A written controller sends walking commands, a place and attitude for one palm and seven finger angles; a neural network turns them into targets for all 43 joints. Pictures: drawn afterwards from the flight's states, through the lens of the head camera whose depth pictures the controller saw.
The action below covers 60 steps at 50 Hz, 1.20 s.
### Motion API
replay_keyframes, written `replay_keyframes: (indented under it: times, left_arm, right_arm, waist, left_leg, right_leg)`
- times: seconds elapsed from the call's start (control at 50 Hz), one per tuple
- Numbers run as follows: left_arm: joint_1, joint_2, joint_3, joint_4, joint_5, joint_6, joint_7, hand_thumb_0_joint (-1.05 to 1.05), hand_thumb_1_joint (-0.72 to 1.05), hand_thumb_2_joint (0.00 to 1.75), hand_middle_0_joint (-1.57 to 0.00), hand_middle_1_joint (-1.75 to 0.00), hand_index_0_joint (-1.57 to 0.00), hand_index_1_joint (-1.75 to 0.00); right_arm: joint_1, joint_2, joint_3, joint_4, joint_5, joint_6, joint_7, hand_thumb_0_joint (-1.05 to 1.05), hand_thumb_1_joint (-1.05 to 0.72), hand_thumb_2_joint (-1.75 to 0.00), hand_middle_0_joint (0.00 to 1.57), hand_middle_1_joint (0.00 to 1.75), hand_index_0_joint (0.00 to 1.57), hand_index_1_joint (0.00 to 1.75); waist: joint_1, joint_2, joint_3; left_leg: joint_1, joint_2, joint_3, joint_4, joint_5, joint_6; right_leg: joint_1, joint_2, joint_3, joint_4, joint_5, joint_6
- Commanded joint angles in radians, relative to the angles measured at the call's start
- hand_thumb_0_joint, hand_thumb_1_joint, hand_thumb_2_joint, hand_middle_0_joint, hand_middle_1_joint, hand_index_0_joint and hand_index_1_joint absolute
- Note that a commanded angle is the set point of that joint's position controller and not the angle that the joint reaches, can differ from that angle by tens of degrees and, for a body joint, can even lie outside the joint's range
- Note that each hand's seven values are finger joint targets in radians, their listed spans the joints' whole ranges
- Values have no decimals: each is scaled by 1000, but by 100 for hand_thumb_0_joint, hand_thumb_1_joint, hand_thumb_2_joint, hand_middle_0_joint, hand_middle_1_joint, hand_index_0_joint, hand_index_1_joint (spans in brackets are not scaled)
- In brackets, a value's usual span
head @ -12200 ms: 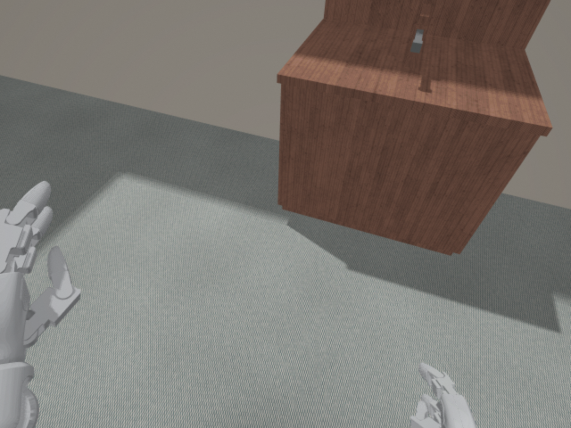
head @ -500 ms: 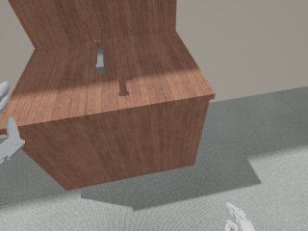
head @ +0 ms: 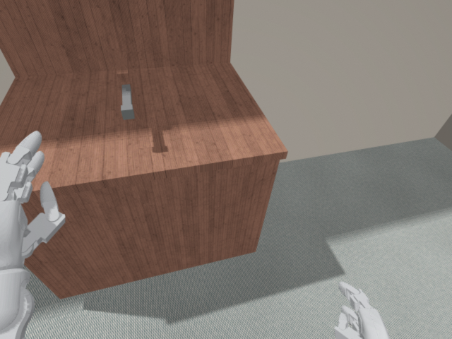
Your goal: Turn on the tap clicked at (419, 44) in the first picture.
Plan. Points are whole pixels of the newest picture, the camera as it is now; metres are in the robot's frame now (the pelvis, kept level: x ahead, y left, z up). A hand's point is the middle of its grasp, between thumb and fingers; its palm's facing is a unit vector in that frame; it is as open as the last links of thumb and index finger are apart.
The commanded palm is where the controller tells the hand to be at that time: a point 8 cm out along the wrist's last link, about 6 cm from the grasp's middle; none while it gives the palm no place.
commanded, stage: shuffle to correct the standing spot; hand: left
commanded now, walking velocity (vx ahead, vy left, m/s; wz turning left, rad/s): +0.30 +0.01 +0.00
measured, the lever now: (127, 112) +0.60 +0.32 +0.07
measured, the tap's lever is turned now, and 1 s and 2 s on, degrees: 0 0 0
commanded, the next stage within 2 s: come to a stop and stand still in 0.98 s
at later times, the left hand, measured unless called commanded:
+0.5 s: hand (72, 159) +0.32 +0.29 +0.17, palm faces +0.32 -0.84 -0.44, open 7.4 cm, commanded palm +0.26 +0.33 +0.17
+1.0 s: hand (83, 109) +0.44 +0.32 +0.18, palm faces +0.50 -0.79 -0.36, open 7.4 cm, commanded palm +0.37 +0.34 +0.17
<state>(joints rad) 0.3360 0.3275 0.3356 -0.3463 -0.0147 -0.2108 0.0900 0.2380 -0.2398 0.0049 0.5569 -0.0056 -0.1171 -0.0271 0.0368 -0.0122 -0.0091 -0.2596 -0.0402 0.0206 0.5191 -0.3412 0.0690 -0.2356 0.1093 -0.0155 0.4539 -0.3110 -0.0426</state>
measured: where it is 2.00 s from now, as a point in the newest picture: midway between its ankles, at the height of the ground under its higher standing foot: outside the picture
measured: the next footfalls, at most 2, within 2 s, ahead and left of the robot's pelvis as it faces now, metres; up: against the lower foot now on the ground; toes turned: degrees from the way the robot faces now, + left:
right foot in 0.62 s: +0.26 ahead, -0.05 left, +0.00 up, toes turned -6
left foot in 0.84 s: +0.35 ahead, +0.15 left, +0.00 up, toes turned +0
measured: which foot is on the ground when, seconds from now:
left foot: down 0.00-0.60, up 0.62-0.82, down 0.84-1.00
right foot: down 0.00-0.22, up 0.24-0.60, down 0.62-0.86, up 0.88-1.00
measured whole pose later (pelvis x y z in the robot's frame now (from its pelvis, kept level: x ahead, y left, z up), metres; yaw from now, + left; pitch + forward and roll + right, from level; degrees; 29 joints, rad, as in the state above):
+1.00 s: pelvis +0.22 +0.05 -0.02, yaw +2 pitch -2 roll -1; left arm 0.31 0.41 0.44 -0.53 -0.02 -0.20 0.12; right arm 0.18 -0.12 0.03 0.58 0.00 -0.11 -0.02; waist 0.02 -0.06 0.08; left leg -0.35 0.06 0.03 0.66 -0.28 -0.01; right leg -0.44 0.02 -0.05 1.00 -0.44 -0.02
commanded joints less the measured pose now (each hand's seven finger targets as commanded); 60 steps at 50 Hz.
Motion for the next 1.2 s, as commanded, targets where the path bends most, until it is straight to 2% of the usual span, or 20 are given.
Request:
replay_keyframes:
  times: [0.0,0.1,0.16,0.2,0.22,0.28,0.38,0.54,0.58,0.6,0.62,0.68,0.78,0.8,0.84,0.86,1.04,1.08,1.12,1.18]
  left_arm:
    - [-175,211,92,-292,0,-52,8,0,90,90,-20,-30,-20,-30]
    - [-180,245,146,-329,-19,-64,28,0,90,90,-20,-30,-20,-30]
    - [-148,224,137,-311,-27,-64,29,0,90,90,-20,-30,-20,-30]
    - [-178,195,109,-369,-25,-83,23,0,90,90,-20,-30,-20,-30]
    - [-200,222,124,-390,-12,-103,27,0,90,90,-20,-30,-20,-30]
    - [-122,234,142,-374,-12,-83,14,0,90,90,-20,-30,-20,-30]
    - [35,205,138,-413,-6,-74,3,0,90,90,-20,-30,-20,-30]
    - [55,266,204,-407,-27,-61,26,0,90,90,-20,-30,-20,-30]
    - [66,275,210,-396,-28,-54,36,0,90,90,-20,-30,-20,-30]
    - [32,295,241,-431,-37,-70,42,0,90,90,-20,-30,-20,-30]
    - [-7,293,255,-452,-32,-74,50,0,90,90,-20,-30,-20,-30]
    - [-12,288,231,-515,-21,-82,49,0,90,90,-20,-30,-20,-30]
    - [-78,228,155,-477,-44,-36,49,0,90,90,-20,-30,-20,-30]
    - [-74,226,150,-458,-37,-37,48,0,90,90,-20,-30,-20,-30]
    - [-129,217,166,-464,-31,-58,55,0,90,90,-20,-30,-20,-30]
    - [-140,247,196,-432,-9,-70,57,0,90,90,-20,-30,-20,-30]
    - [21,200,142,-382,-10,-30,43,0,90,90,-20,-30,-20,-30]
    - [3,226,157,-344,-8,-16,54,0,90,90,-20,-30,-20,-30]
    - [-36,266,188,-324,-16,-10,68,0,90,90,-20,-30,-20,-30]
    - [0,249,178,-353,-20,-15,73,0,90,90,-20,-30,-20,-30]
  right_arm:
    - [-123,-103,-40,-159,-6,-38,-5,0,-90,-90,20,30,20,30]
    - [-109,-90,-33,-137,2,-49,0,0,-90,-90,20,30,20,30]
    - [-69,-73,-14,-114,1,-61,1,0,-90,-90,20,30,20,30]
    - [-80,-114,-26,-120,6,-78,1,0,-90,-90,20,30,20,30]
    - [-101,-73,-24,-130,-3,-89,8,0,-90,-90,20,30,20,30]
    - [-87,-92,-40,-112,-5,-88,24,0,-90,-90,20,30,20,30]
    - [-50,-95,-58,-118,6,-73,38,0,-90,-90,20,30,20,30]
    - [-65,-78,-51,-156,4,-46,4,0,-90,-90,20,30,20,30]
    - [-96,-71,-57,-158,16,-34,12,0,-90,-90,20,30,20,30]
    - [-132,-91,-65,-177,13,-41,18,0,-90,-90,20,30,20,30]
    - [-110,-89,-62,-154,0,-39,13,0,-90,-90,20,30,20,30]
    - [-123,-82,-51,-126,6,-8,35,0,-90,-90,20,30,20,30]
    - [-120,-63,-37,-96,1,-12,-14,0,-90,-90,20,30,20,30]
    - [-105,-69,-38,-103,0,-20,-21,0,-90,-90,20,30,20,30]
    - [-119,-93,-44,-135,6,-29,-20,0,-90,-90,20,30,20,30]
    - [-143,-70,-48,-141,5,-37,-16,0,-90,-90,20,30,20,30]
    - [-88,-75,-35,-132,11,-56,20,0,-90,-90,20,30,20,30]
    - [-99,-56,-24,-131,17,-46,13,0,-90,-90,20,30,20,30]
    - [-109,-43,-18,-122,16,-47,14,0,-90,-90,20,30,20,30]
    - [-154,-45,-9,-94,29,-52,11,0,-90,-90,20,30,20,30]
  waist:
    - [-10,32,-6]
    - [-11,-87,10]
    - [-34,39,-14]
    - [-49,440,-7]
    - [-65,330,12]
    - [-47,19,-23]
    - [-38,179,-55]
    - [-17,155,-125]
    - [18,-74,-254]
    - [16,-205,-276]
    - [-4,-131,-184]
    - [-16,-22,-104]
    - [-58,93,-51]
    - [-49,176,-58]
    - [-58,448,1]
    - [-41,270,46]
    - [-22,170,-122]
    - [-34,-22,-151]
    - [-29,-210,-124]
    - [-30,-47,-87]
  left_leg:
    - [-130,58,-107,23,-248,10]
    - [-175,51,-30,373,-98,-26]
    - [33,55,-35,85,-95,-7]
    - [309,321,-591,-271,-132,90]
    - [320,380,-682,-278,56,178]
    - [327,359,-489,-184,424,147]
    - [288,186,-134,-170,611,-5]
    - [92,165,-25,122,760,-117]
    - [-331,63,66,694,462,-141]
    - [-525,11,-20,947,-158,-102]
    - [-512,106,-127,947,-208,-63]
    - [-311,201,-147,655,-163,-53]
    - [170,55,133,130,76,-81]
    - [172,89,44,48,-25,-61]
    - [73,406,-567,-293,-299,122]
    - [17,435,-577,-312,-210,171]
    - [-10,278,-52,-16,177,13]
    - [-132,169,61,230,103,-41]
    - [-359,68,48,511,-165,-97]
    - [-251,121,-38,376,-149,-82]
  right_leg:
    - [-9,-167,240,-64,-334,-58]
    - [-85,-391,523,-183,-474,-218]
    - [-197,-282,339,23,-367,-145]
    - [-514,-8,2,540,-257,2]
    - [-581,-34,61,700,-217,2]
    - [-585,-106,77,763,-111,6]
    - [-431,-98,-103,492,105,21]
    - [96,-25,-220,-1,212,-17]
    - [524,-297,122,40,372,-199]
    - [546,-528,507,-9,457,-341]
    - [362,-574,558,-83,268,-330]
    - [15,-479,359,-98,126,-237]
    - [-306,-249,-24,15,-319,-91]
    - [-293,-207,-49,150,-338,-65]
    - [-392,-45,-58,598,-323,13]
    - [-401,-96,28,677,-206,10]
    - [33,-60,-117,41,34,29]
    - [185,-147,46,-49,127,-32]
    - [271,-432,412,-105,493,-185]
    - [176,-426,307,-20,714,-179]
